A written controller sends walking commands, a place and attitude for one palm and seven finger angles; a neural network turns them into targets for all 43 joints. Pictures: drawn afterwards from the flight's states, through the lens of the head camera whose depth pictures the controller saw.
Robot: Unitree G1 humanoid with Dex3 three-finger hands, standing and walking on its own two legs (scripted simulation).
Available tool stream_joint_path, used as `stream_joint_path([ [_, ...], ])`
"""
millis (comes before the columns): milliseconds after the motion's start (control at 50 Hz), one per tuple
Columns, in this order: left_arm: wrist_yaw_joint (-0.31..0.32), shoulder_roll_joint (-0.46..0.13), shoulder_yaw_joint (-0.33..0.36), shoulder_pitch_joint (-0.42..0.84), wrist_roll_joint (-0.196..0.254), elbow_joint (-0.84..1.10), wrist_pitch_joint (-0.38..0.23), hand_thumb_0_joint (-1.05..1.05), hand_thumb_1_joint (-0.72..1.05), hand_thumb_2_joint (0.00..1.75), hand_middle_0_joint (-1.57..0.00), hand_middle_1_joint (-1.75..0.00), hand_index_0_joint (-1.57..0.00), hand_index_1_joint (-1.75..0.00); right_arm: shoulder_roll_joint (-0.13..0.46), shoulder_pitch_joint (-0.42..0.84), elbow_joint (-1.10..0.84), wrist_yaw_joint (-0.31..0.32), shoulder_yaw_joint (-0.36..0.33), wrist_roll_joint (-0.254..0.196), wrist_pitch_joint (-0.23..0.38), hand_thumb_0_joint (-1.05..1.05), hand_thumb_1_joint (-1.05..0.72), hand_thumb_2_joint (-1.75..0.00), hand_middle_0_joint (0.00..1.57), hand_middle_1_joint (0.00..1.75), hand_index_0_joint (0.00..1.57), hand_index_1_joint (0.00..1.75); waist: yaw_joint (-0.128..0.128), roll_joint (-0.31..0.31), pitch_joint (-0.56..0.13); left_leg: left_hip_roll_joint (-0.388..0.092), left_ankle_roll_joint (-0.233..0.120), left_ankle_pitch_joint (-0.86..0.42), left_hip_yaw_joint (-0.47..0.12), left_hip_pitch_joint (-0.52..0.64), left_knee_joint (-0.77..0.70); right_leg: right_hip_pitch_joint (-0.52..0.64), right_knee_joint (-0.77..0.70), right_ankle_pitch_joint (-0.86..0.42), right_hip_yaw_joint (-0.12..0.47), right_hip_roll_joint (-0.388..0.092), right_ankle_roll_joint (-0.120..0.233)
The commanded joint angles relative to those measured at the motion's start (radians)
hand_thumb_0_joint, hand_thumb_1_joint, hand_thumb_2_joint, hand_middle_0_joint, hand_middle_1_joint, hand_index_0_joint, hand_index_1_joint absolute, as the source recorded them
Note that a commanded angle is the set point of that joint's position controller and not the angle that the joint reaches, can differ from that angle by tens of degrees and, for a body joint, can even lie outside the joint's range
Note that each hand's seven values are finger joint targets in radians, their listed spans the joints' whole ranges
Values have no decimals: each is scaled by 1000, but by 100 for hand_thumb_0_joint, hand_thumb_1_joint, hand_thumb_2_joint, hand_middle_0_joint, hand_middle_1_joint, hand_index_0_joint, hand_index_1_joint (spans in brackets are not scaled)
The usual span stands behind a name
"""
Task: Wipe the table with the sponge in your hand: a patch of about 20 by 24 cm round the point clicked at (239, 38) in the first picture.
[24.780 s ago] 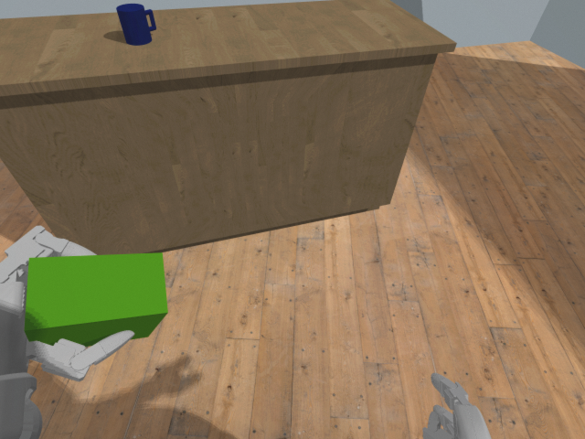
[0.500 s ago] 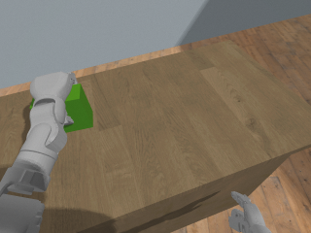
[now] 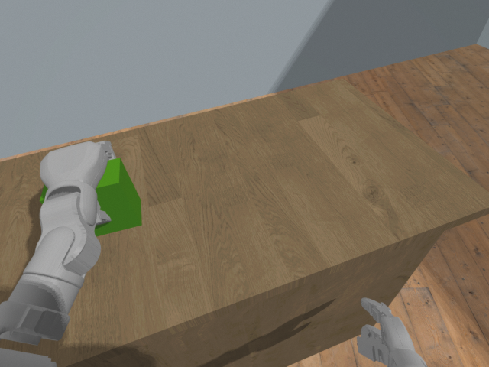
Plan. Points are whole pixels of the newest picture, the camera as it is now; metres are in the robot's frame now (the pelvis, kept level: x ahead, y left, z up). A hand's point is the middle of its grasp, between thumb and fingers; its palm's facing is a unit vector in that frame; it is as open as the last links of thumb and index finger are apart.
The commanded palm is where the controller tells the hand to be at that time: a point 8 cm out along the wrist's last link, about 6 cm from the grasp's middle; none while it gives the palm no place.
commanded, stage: wipe back along the middle lane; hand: left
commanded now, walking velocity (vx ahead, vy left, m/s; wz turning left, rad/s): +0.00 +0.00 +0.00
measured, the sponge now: (101, 207) +0.33 +0.30 +0.09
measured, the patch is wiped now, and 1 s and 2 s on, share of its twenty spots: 0.90 1.00 1.00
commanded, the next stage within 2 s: slide across to the third lane in 1.10 s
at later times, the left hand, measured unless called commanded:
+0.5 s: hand (91, 210) +0.29 +0.28 +0.14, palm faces +0.08 -0.03 -1.00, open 10.3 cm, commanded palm +0.24 +0.27 +0.16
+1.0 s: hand (94, 235) +0.25 +0.25 +0.14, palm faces +0.15 -0.08 -0.98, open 10.3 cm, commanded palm +0.20 +0.24 +0.16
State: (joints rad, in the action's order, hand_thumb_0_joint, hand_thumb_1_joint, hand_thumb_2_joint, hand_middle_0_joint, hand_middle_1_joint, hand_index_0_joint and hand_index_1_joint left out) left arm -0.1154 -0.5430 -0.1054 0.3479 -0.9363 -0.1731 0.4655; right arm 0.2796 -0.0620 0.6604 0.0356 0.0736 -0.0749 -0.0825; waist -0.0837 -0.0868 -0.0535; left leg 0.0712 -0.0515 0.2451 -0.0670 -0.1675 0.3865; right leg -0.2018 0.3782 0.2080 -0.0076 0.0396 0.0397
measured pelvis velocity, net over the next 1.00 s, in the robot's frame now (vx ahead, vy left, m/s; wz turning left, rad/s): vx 0.00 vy -0.01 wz -0.03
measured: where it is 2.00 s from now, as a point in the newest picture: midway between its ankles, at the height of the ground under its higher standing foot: outside the picture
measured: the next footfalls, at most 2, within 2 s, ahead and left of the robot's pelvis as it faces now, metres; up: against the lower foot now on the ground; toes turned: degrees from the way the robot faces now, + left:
none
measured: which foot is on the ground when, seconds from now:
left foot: down 0.00-1.00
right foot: down 0.00-1.00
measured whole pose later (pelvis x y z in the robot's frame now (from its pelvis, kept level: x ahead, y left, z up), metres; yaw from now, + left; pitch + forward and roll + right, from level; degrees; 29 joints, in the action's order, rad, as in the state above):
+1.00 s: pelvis +0.00 -0.01 -0.01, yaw -2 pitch +0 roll +0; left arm -0.05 -0.49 -0.07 -0.10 -0.91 0.32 0.55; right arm 0.28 -0.03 0.62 0.02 0.07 -0.08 -0.08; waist -0.11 -0.13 -0.08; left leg 0.05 -0.04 0.29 -0.04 -0.17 0.47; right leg -0.22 0.47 0.25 0.01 0.06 0.05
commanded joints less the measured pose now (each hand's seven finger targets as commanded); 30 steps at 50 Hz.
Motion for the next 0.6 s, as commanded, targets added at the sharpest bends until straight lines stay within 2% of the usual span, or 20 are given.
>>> stream_joint_path([
  [0, -12, -224, 117, 178, 4, 97, -4, 0, 10, 130, -120, -160, -120, -160, 111, 178, -173, 9, -39, -5, 54, 0, -90, -90, 20, 30, 20, 30, -9, 68, -184, -36, 5, -269, 2, -4, -20, 133, -15, -208, 38, -32, 49],
  [20, -15, -188, 86, 168, 8, 80, -5, 0, 10, 130, -120, -160, -120, -160, 110, 156, -170, 12, -41, 1, 52, 0, -90, -90, 20, 30, 20, 30, 1, 90, -183, -33, 3, -265, 8, -12, -14, 142, -14, -207, 16, -35, 43],
  [40, -15, -198, 95, 156, 4, 64, -9, 0, 10, 130, -120, -160, -120, -160, 110, 154, -162, 12, -41, -4, 52, 0, -90, -90, 20, 30, 20, 30, 4, 84, -167, -35, 6, -256, 7, -15, -17, 130, -16, -197, 20, -33, 39],
  [60, -20, -170, 70, 154, 4, 66, -12, 0, 10, 130, -120, -160, -120, -160, 111, 155, -164, 11, -41, -3, 50, 0, -90, -90, 20, 30, 20, 30, 9, 87, -157, -34, 8, -245, 6, -21, -15, 121, -19, -188, 19, -32, 38],
  [100, -17, -206, 113, 116, 11, 104, -23, 0, 10, 130, -120, -160, -120, -160, 110, 176, -182, 11, -40, -6, 58, 0, -90, -90, 20, 30, 20, 30, -8, 71, -160, -36, 0, -231, 1, -21, -13, 119, -15, -180, 47, -32, 47],
  [120, -17, -175, 85, 101, 13, 101, -23, 0, 10, 130, -120, -160, -120, -160, 110, 157, -179, 12, -43, -1, 56, 0, -90, -90, 20, 30, 20, 30, -1, 87, -166, -33, -1, -234, 7, -25, -6, 130, -12, -183, 25, -35, 41],
  [160, -13, -158, 90, 36, 27, 106, -31, 0, 10, 130, -120, -160, -120, -160, 110, 156, -178, 9, -47, -1, 54, 0, -90, -90, 20, 30, 20, 30, -2, 101, -157, -34, 3, -228, 10, -32, 1, 130, -10, -199, 34, -35, 34],
  [200, -7, -205, 138, -1, 35, 131, -35, 0, 10, 130, -120, -160, -120, -160, 113, 179, -187, 8, -44, -5, 57, 0, -90, -90, 20, 30, 20, 30, -17, 100, -149, -35, -1, -215, 3, -43, -3, 126, -4, -187, 59, -32, 40],
  [220, -7, -160, 101, 3, 35, 135, -32, 0, 10, 130, -120, -160, -120, -160, 113, 158, -185, 9, -48, 0, 55, 0, -90, -90, 20, 30, 20, 30, -5, 120, -157, -33, -2, -220, 11, -46, 6, 133, -1, -196, 38, -34, 34],
  [240, -3, -152, 103, -20, 41, 143, -32, 0, 10, 130, -120, -160, -120, -160, 109, 161, -184, 7, -50, -4, 56, 0, -90, -90, 20, 30, 20, 30, -6, 130, -144, -34, 1, -219, 9, -48, 7, 126, 0, -205, 43, -34, 29],
  [280, 2, -147, 107, -68, 53, 154, -25, 0, 10, 130, -120, -160, -120, -160, 112, 165, -181, 5, -53, -5, 51, 0, -90, -90, 20, 30, 20, 30, -9, 115, -125, -34, 4, -213, 11, -55, 9, 121, 1, -206, 45, -33, 26],
  [300, 5, -169, 123, -62, 53, 190, -23, 0, 10, 130, -120, -160, -120, -160, 113, 193, -194, 6, -49, -8, 57, 0, -90, -90, 20, 30, 20, 30, -16, 100, -127, -34, -1, -203, 6, -53, 7, 111, 1, -189, 67, -32, 34],
  [320, 7, -135, 97, -80, 57, 169, -12, 0, 10, 130, -120, -160, -120, -160, 111, 166, -191, 8, -51, -3, 54, 0, -90, -90, 20, 30, 20, 30, -9, 128, -122, -33, -3, -199, 15, -59, 14, 113, 2, -185, 43, -35, 26],
  [340, 10, -130, 94, -76, 56, 173, -9, 0, 10, 130, -120, -160, -120, -160, 112, 168, -185, 7, -52, -6, 55, 0, -90, -90, 20, 30, 20, 30, -2, 133, -118, -34, 1, -193, 16, -58, 15, 103, 1, -187, 55, -34, 23],
  [380, 14, -156, 127, -134, 67, 184, -3, 0, 10, 130, -120, -160, -120, -160, 114, 174, -183, 6, -54, -5, 52, 0, -90, -90, 20, 30, 20, 30, -14, 149, -118, -31, 2, -188, 14, -69, 20, 119, 6, -198, 62, -33, 18],
  [400, 16, -173, 138, -129, 69, 226, 0, 0, 10, 130, -120, -160, -120, -160, 115, 202, -196, 7, -50, -7, 57, 0, -90, -90, 20, 30, 20, 30, -22, 121, -140, -32, -1, -191, 11, -62, 18, 122, 12, -197, 80, -33, 28],
  [460, 14, -113, 97, -182, 75, 239, 14, 0, 10, 130, -120, -160, -120, -160, 108, 189, -192, 3, -52, -7, 55, 0, -90, -90, 20, 30, 20, 30, -13, 123, -118, -32, 3, -200, 15, -67, 26, 113, 16, -211, 58, -34, 18],
  [500, 17, -122, 109, -204, 80, 301, 17, 0, 10, 130, -120, -160, -120, -160, 104, 222, -208, 2, -48, -10, 61, 0, -90, -90, 20, 30, 20, 30, -23, 122, -132, -34, -2, -196, 10, -55, 29, 105, 19, -201, 81, -32, 25],
  [520, 19, -107, 101, -224, 85, 295, 23, 0, 10, 130, -120, -160, -120, -160, 102, 195, -208, 5, -52, -4, 60, 0, -90, -90, 20, 30, 20, 30, -22, 150, -147, -33, -4, -198, 17, -61, 38, 124, 24, -208, 63, -37, 17],
  [580, 20, -89, 90, -236, 87, 306, 36, 0, 10, 130, -120, -160, -120, -160, 102, 203, -198, 3, -50, -7, 58, 0, -90, -90, 20, 30, 20, 30, -14, 163, -105, -37, 1, -188, 13, -67, 34, 95, 21, -202, 62, -33, 10],
])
